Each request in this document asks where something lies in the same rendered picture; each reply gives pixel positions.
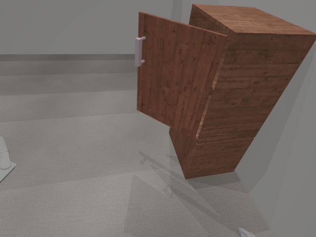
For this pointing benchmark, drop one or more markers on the cupboard door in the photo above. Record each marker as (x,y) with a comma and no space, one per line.
(174,82)

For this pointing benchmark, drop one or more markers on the left robot hand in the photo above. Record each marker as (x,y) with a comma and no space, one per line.
(6,166)

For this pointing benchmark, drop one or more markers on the handle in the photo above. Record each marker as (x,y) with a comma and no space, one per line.
(138,51)

